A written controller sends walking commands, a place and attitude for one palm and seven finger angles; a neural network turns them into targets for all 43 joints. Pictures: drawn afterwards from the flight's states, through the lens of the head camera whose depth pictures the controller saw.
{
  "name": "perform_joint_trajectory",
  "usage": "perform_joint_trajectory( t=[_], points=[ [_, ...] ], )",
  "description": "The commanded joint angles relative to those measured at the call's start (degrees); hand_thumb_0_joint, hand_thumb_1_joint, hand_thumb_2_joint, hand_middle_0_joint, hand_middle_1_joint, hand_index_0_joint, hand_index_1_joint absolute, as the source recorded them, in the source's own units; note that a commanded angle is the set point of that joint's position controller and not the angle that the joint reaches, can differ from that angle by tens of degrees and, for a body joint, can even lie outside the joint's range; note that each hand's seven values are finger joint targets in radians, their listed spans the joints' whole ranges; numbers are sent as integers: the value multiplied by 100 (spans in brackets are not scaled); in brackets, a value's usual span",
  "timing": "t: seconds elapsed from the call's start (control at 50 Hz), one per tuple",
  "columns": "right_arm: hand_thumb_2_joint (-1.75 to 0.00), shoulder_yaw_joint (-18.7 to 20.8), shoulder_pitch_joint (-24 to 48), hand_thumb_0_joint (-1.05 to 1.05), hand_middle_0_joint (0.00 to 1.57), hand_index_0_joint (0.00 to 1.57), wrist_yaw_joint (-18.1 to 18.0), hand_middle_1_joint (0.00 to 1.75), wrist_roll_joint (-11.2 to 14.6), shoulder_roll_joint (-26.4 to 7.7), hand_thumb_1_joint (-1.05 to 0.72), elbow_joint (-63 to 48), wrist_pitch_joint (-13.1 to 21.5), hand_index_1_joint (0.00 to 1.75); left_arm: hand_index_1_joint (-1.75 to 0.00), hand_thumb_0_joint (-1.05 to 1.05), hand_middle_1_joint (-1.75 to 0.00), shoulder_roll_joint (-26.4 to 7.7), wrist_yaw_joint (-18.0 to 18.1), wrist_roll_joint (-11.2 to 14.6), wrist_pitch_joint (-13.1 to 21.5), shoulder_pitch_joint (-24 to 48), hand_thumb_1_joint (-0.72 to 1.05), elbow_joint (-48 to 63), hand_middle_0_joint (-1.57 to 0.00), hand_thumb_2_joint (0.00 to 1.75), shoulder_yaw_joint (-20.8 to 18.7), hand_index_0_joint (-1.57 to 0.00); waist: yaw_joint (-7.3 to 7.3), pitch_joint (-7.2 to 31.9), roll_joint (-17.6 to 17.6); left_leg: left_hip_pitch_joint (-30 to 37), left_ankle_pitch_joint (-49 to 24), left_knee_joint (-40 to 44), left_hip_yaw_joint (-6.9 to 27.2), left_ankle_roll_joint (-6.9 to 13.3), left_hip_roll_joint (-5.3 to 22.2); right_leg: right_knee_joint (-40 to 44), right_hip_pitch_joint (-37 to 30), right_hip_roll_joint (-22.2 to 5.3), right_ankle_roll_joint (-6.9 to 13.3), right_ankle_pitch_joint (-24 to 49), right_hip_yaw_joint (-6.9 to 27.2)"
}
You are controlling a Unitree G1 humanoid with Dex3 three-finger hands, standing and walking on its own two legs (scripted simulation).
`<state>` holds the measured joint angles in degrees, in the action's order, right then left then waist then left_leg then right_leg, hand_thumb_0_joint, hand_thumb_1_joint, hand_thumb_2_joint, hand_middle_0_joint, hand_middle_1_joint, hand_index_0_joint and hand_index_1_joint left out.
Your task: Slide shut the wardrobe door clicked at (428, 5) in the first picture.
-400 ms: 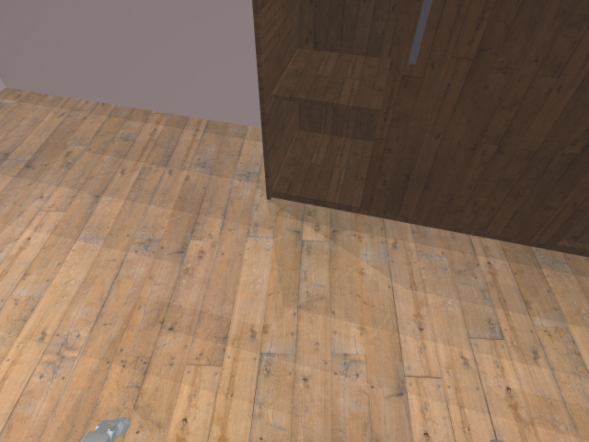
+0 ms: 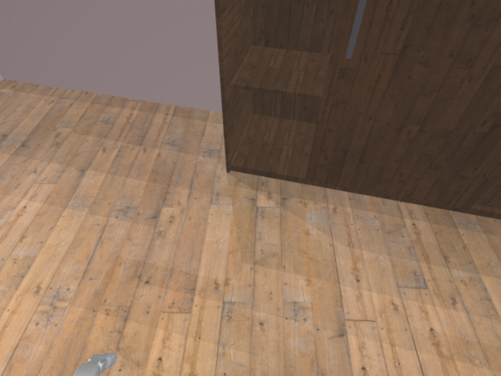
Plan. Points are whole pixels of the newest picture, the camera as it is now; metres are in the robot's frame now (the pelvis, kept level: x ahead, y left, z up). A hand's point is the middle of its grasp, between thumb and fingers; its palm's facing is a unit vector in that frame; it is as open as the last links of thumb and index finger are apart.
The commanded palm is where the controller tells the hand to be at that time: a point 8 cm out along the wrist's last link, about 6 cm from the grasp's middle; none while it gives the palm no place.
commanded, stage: stand and wait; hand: right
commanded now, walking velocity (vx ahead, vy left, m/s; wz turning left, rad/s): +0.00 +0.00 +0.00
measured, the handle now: (357, 20) +1.15 -0.29 +0.10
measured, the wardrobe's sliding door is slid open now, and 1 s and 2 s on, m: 0.43 0.43 0.43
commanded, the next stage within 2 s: look at it before walking up in 0.76 s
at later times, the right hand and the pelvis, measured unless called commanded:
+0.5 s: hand out of the picture +0.06 -0.23 -0.15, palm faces -0.04 +0.94 -0.34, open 7.4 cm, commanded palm none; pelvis -0.03 +0.01 +0.00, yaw +0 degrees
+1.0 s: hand out of the picture +0.04 -0.23 -0.15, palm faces -0.05 +0.95 -0.32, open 7.4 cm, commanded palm none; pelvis -0.03 +0.01 +0.01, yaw +0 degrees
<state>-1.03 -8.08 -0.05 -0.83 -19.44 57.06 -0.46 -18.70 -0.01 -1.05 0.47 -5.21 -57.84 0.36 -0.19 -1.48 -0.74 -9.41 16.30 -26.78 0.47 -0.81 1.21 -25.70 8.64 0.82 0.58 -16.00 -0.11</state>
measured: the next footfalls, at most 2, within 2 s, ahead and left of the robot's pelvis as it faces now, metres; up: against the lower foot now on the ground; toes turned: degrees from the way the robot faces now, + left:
none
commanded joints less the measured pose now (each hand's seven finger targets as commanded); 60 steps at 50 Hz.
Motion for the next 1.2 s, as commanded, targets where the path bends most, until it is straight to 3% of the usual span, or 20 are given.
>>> perform_joint_trajectory(
  t=[0.0,0.26,0.52,0.7,0.84,0.88,1.18],
  points=[
    [-90,322,268,0,20,20,-96,30,27,-1172,-90,-360,158,30,-30,0,-30,-1178,110,35,128,309,90,367,-20,90,-291,-20,16,588,28,213,-1805,351,449,276,562,329,-214,-693,172,1801,473],
    [-90,302,275,0,20,20,-73,30,42,-1197,-90,-55,177,30,-30,0,-30,-1218,95,47,121,172,90,21,-20,90,-237,-20,9,325,62,169,-1302,695,571,285,580,594,-85,-703,114,1221,521],
    [-90,291,309,0,20,20,-55,30,23,-1178,-90,50,168,30,-30,0,-30,-1200,68,39,116,68,90,-150,-20,90,-217,-20,9,118,9,-83,-361,969,690,268,534,775,58,-692,93,659,573],
    [-90,290,244,0,20,20,-55,30,20,-1162,-90,80,185,30,-30,0,-30,-1173,62,45,117,12,90,-190,-20,90,-224,-20,13,186,-35,-114,-374,999,709,267,551,731,24,-696,84,700,561],
    [-90,284,202,0,20,20,-58,30,25,-1139,-90,112,192,30,-30,0,-30,-1193,69,56,147,5,90,-216,-20,90,-218,-20,6,340,123,55,-787,884,638,259,539,762,-28,-750,99,950,591],
    [-90,286,183,0,20,20,-63,30,22,-1150,-90,120,205,30,-30,0,-30,-1186,74,66,144,-2,90,-210,-20,90,-226,-20,11,393,25,104,-1027,853,624,261,546,698,-70,-751,94,1118,588],
    [-90,275,199,0,20,20,-65,30,18,-1141,-90,144,193,30,-30,0,-30,-1213,79,64,141,98,90,-212,-20,90,-222,-20,2,313,146,125,-1104,877,569,231,529,789,-137,-768,98,1212,609]
  ],
)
